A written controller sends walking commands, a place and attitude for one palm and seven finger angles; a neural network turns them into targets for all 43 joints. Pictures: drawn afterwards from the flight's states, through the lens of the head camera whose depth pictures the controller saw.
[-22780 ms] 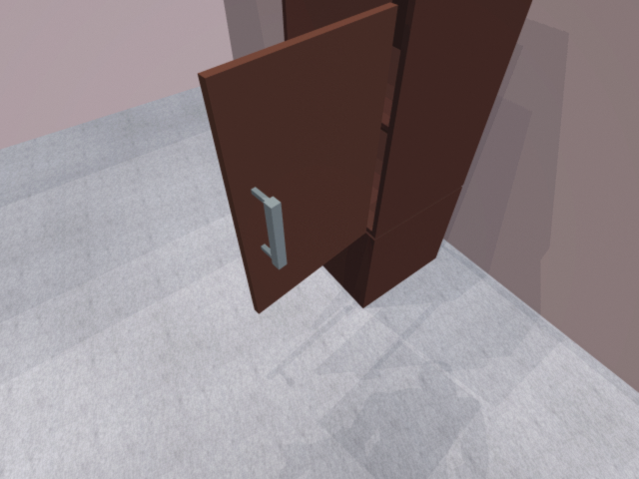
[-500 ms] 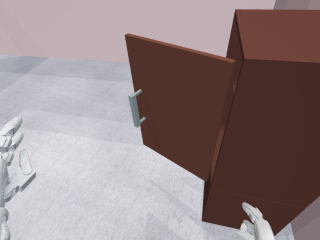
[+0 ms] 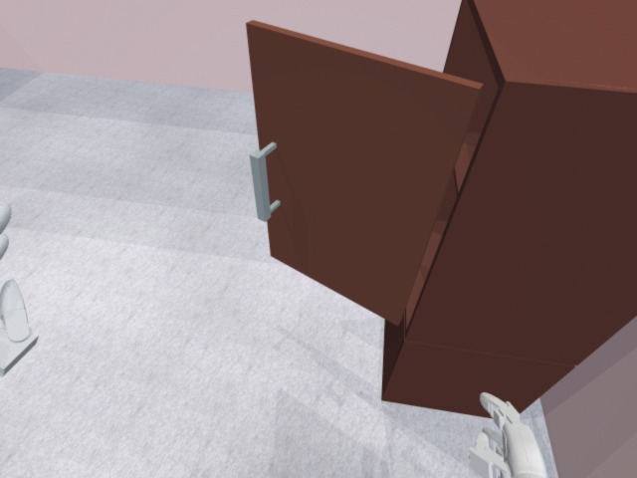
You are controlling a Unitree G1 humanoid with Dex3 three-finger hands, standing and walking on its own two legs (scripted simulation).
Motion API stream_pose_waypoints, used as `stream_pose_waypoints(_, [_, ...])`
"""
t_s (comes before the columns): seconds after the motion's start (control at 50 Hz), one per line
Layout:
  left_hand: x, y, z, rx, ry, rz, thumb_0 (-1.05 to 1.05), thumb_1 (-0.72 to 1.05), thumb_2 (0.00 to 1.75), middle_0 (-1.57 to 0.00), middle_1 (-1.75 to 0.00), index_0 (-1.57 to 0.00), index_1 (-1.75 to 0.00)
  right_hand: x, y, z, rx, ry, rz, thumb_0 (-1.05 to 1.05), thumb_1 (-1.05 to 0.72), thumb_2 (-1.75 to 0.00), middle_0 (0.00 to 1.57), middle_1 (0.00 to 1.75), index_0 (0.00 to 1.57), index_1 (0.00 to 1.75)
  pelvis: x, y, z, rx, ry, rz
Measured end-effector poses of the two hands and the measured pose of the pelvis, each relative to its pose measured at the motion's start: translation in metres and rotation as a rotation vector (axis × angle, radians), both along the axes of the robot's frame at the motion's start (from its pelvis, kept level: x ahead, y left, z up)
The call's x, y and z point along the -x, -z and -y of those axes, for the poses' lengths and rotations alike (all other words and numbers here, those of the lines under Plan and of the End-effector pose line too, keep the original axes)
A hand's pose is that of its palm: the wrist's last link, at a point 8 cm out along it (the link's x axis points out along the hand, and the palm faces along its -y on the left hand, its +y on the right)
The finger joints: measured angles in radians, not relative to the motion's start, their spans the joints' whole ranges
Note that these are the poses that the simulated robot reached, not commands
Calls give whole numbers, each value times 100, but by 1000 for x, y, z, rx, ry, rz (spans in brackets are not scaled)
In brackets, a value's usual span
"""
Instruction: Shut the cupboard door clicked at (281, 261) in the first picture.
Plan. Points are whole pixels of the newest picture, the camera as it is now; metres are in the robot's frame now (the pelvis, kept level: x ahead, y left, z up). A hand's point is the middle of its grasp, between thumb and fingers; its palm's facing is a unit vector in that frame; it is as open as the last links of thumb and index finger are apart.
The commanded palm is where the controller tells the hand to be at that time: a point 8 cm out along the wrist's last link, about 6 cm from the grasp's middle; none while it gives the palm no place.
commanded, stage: step back with the hand held close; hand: left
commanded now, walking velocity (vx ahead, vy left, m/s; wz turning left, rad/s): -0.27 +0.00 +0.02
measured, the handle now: (267, 183) +0.68 +0.14 -0.04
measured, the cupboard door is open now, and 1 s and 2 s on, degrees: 65 65 65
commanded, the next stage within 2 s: stop stepping back and stand still in 0.70 s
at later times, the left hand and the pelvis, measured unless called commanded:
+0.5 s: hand out of the picture +0.09 +0.26 +0.18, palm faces +0.52 -0.75 -0.41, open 7.4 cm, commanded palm +0.02 +0.30 +0.18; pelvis -0.10 -0.01 -0.01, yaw +5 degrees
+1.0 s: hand out of the picture -0.01 +0.23 +0.20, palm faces +0.44 -0.77 -0.46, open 7.4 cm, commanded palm -0.06 +0.27 +0.18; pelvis -0.19 -0.04 -0.02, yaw +2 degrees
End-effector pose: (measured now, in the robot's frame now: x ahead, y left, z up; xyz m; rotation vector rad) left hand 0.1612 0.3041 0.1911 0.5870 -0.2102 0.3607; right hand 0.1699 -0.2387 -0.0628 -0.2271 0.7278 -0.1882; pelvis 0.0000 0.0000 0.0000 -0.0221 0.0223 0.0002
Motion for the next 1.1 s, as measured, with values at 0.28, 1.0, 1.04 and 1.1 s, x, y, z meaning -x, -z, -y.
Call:
stream_pose_waypoints(0.28, [82,5,5,-16,-84,133,2,89,90,-21,-31,-21,-30,59,18,2,28,-97,-17,1,-90,-90,20,30,20,30,56,14,14,15,-80,48])
stream_pose_waypoints(1.0, [213,-19,40,-72,81,232,1,89,90,-22,-31,-21,-30,217,14,36,5,30,63,1,-90,-90,21,30,20,30,192,18,35,10,-33,64])
stream_pose_waypoints(1.04, [219,-16,27,-54,32,236,1,89,90,-22,-31,-21,-30,229,16,44,32,58,37,1,-90,-90,21,30,20,30,186,17,29,0,-11,68])
stream_pose_waypoints(1.1, [216,-3,3,9,-46,243,1,89,90,-21,-31,-21,-30,244,21,50,76,82,-28,1,-91,-90,20,30,20,30,178,15,18,-1,1,61])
